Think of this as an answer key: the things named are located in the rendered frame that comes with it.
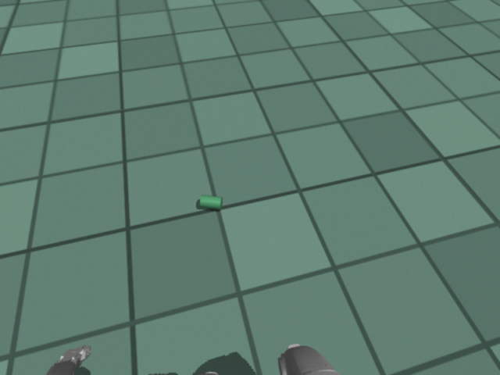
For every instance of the left robot hand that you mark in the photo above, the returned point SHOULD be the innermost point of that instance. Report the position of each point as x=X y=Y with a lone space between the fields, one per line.
x=70 y=361

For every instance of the can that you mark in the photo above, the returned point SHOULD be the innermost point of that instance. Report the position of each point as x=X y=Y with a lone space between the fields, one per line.
x=211 y=202

